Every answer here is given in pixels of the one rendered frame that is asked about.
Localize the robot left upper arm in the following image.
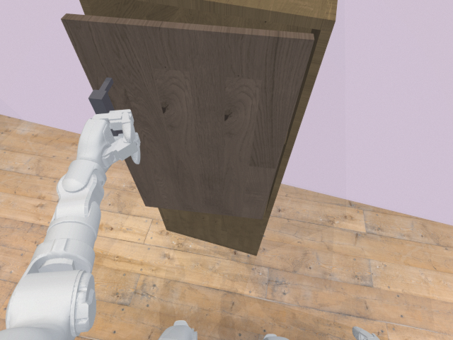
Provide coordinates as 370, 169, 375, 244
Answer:
0, 270, 96, 340

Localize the handle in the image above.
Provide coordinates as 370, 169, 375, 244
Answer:
88, 77, 123, 137

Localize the cupboard door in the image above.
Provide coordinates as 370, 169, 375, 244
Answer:
61, 13, 314, 220

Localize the robot left shin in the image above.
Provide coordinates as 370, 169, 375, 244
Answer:
174, 320, 189, 327

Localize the left robot thigh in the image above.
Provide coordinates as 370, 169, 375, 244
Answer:
158, 325, 197, 340

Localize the left robot forearm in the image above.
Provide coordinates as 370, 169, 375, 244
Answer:
6, 159, 107, 329

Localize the left robot hand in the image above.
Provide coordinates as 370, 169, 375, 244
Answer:
76, 109, 140, 173

